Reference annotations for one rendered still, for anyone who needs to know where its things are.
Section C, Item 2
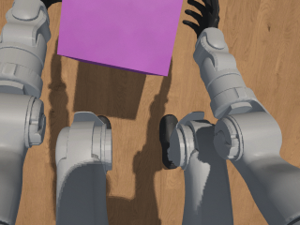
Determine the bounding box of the robot left shin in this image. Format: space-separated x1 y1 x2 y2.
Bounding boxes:
55 111 104 167

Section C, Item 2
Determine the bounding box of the robot right hand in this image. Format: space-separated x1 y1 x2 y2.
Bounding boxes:
182 0 220 39

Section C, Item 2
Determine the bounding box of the carton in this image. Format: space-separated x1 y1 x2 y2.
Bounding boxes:
57 0 183 77

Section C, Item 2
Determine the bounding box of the right robot upper arm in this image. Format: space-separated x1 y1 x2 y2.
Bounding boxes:
213 111 300 225

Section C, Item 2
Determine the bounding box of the left robot upper arm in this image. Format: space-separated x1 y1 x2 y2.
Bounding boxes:
0 92 46 225

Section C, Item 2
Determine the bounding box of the robot left hand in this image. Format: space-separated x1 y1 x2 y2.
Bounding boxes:
40 0 62 10

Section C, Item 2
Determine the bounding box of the left robot forearm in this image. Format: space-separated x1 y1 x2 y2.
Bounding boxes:
0 0 52 99

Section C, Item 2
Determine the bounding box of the robot right thigh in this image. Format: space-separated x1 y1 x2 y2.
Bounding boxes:
172 119 234 225

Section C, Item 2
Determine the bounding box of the right robot forearm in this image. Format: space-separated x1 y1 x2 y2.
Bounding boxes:
193 27 282 145

